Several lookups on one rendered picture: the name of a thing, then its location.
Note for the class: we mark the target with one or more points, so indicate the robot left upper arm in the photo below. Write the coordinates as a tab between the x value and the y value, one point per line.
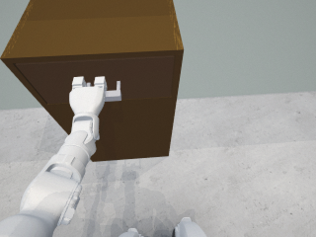
52	201

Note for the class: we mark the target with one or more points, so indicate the cabinet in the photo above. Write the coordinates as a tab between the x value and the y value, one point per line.
67	30

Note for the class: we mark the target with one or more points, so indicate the handle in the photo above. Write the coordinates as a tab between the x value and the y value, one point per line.
113	95

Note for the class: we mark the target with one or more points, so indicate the left robot forearm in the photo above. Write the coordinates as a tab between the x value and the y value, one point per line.
74	155

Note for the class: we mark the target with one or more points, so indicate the drawer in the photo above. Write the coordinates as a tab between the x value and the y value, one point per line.
140	77

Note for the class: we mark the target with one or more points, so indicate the robot left shin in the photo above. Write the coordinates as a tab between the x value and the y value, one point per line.
132	230

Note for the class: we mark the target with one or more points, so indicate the robot left hand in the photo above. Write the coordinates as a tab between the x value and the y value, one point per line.
84	99

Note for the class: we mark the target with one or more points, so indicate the right robot thigh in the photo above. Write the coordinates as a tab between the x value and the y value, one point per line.
188	229

